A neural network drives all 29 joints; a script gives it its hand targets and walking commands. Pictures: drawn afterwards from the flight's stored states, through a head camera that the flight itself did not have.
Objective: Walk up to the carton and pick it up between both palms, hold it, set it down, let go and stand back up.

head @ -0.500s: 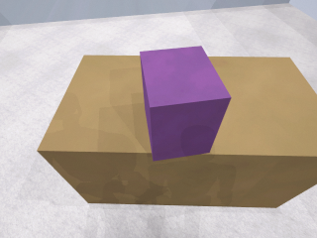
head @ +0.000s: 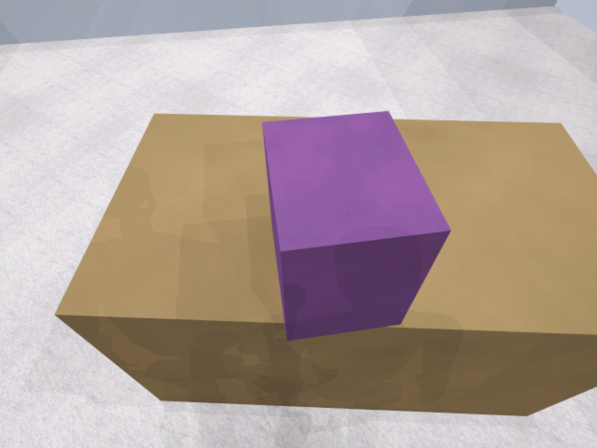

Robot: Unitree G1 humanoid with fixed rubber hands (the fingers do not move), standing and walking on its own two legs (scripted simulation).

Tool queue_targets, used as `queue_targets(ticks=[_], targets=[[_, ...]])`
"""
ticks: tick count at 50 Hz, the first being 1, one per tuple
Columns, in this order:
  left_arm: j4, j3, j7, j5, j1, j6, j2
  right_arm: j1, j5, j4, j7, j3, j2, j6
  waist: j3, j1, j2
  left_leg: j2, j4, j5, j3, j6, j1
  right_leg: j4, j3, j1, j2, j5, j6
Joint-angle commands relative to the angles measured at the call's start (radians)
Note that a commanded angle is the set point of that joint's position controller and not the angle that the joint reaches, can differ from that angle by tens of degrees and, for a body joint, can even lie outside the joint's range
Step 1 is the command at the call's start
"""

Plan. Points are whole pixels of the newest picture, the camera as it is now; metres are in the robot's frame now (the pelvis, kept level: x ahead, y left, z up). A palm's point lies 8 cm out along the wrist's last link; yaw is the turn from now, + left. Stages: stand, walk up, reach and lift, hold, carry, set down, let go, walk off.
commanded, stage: stand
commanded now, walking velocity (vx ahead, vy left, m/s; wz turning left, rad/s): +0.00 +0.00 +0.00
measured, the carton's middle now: (335, 230) +0.44 -0.04 +0.00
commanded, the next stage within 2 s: none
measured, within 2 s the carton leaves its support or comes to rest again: neither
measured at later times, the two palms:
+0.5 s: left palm out of the picture +0.05 +0.24 -0.13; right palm out of the picture +0.04 -0.25 -0.13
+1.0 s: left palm out of the picture -0.03 +0.23 -0.13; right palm out of the picture -0.03 -0.24 -0.14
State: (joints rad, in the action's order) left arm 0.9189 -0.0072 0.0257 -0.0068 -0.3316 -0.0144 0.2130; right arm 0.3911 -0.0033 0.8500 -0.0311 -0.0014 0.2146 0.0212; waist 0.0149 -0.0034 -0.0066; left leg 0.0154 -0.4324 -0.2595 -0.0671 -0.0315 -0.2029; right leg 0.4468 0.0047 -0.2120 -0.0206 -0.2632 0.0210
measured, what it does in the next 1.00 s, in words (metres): stands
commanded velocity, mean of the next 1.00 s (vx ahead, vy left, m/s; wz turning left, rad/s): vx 0.00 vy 0.00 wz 0.00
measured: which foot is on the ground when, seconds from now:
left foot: down 0.00-1.00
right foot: down 0.00-1.00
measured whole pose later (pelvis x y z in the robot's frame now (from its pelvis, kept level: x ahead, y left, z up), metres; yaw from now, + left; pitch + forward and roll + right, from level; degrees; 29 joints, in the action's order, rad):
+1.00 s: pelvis -0.01 -0.01 +0.00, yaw +1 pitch -1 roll +0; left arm 1.04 -0.04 0.04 0.00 -0.33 0.00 0.20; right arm 0.35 0.00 1.04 -0.04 0.02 0.19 0.01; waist 0.04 0.00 0.00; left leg 0.01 -0.38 -0.22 -0.05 -0.02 -0.15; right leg 0.39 0.02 -0.15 -0.03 -0.22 0.03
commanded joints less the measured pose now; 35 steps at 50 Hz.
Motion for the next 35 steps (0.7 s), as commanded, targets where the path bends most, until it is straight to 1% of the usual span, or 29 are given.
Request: queue_targets(ticks=[1, 2, 5, 7, 9, 11, 19, 20, 21, 27, 28, 31, 35], targets=[[-0.041, 0.019, 0.018, 0.009, -0.038, -0.019, 0.123, 0.061, 0.002, -0.034, -0.013, -0.030, 0.133, 0.023, -0.094, 0.002, 0.009, -0.138, 0.022, 0.454, 0.133, -0.003, 0.121, -0.022, -0.101, 0.061, 0.120, 0.400, 0.002], [-0.041, 0.017, 0.020, 0.010, -0.036, -0.017, 0.123, 0.063, 0.003, -0.032, -0.014, -0.028, 0.129, 0.021, -0.104, 0.001, 0.008, -0.139, 0.014, 0.486, 0.129, -0.004, 0.130, -0.015, -0.096, 0.071, 0.120, 0.423, 0.002], [-0.037, 0.011, 0.022, 0.011, -0.029, -0.009, 0.122, 0.060, 0.005, -0.023, -0.018, -0.025, 0.128, 0.014, -0.100, 0.000, 0.015, -0.140, 0.006, 0.524, 0.124, -0.004, 0.135, -0.004, -0.087, 0.075, 0.119, 0.437, 0.002], [-0.033, 0.008, 0.023, 0.010, -0.024, -0.004, 0.120, 0.053, 0.006, -0.017, -0.019, -0.023, 0.125, 0.010, -0.074, 0.001, 0.023, -0.138, 0.004, 0.519, 0.121, -0.002, 0.124, -0.007, -0.086, 0.069, 0.120, 0.428, 0.000], [-0.027, 0.006, 0.024, 0.010, -0.020, -0.001, 0.119, 0.046, 0.006, -0.011, -0.020, -0.021, 0.122, 0.006, -0.046, 0.002, 0.007, -0.137, 0.010, 0.498, 0.121, 0.001, 0.111, -0.015, -0.084, 0.063, 0.120, 0.423, -0.003], [-0.019, 0.004, 0.025, 0.010, -0.016, 0.001, 0.117, 0.037, 0.006, -0.005, -0.021, -0.020, 0.126, 0.003, -0.021, 0.000, 0.009, -0.135, 0.018, 0.491, 0.121, 0.004, 0.102, -0.020, -0.086, 0.056, 0.121, 0.417, -0.003], [0.008, 0.002, 0.026, 0.008, 0.008, 0.000, 0.124, 0.006, 0.007, 0.032, -0.019, -0.013, 0.123, 0.002, 0.024, 0.001, -0.004, -0.130, 0.060, 0.374, 0.123, 0.011, 0.084, -0.069, -0.091, 0.070, 0.123, 0.364, -0.006], [0.013, 0.002, 0.026, 0.009, 0.007, -0.001, 0.123, -0.001, 0.007, 0.038, -0.019, -0.012, 0.123, 0.002, 0.020, 0.002, -0.013, -0.129, 0.062, 0.360, 0.123, 0.011, 0.092, -0.077, -0.091, 0.072, 0.122, 0.356, -0.006], [0.015, 0.001, 0.026, 0.010, 0.011, -0.002, 0.123, -0.003, 0.007, 0.042, -0.019, -0.012, 0.124, 0.002, 0.016, -0.001, -0.006, -0.129, 0.069, 0.338, 0.123, 0.013, 0.090, -0.084, -0.093, 0.073, 0.122, 0.338, -0.005], [0.036, -0.002, 0.023, 0.008, 0.015, -0.003, 0.116, -0.019, 0.008, 0.081, -0.018, -0.005, 0.117, 0.004, 0.027, 0.000, 0.010, -0.125, 0.102, 0.225, 0.129, 0.016, 0.082, -0.119, -0.100, 0.066, 0.121, 0.235, -0.007], [0.039, -0.001, 0.022, 0.009, 0.018, -0.003, 0.119, -0.015, 0.008, 0.087, -0.018, -0.004, 0.111, 0.004, 0.029, -0.001, -0.003, -0.125, 0.109, 0.205, 0.133, 0.016, 0.078, -0.124, -0.099, 0.065, 0.120, 0.214, -0.007], [0.052, -0.003, 0.021, 0.007, 0.008, -0.003, 0.115, -0.018, 0.007, 0.105, -0.018, -0.002, 0.108, 0.003, 0.044, 0.003, 0.012, -0.123, 0.120, 0.148, 0.134, 0.016, 0.067, -0.138, -0.103, 0.053, 0.120, 0.164, -0.008], [0.067, -0.004, 0.019, 0.009, -0.006, -0.001, 0.110, -0.005, 0.007, 0.129, -0.017, -0.001, 0.104, 0.001, 0.061, 0.001, 0.000, -0.121, 0.128, 0.091, 0.138, 0.016, 0.050, -0.148, -0.104, 0.036, 0.116, 0.113, -0.011]])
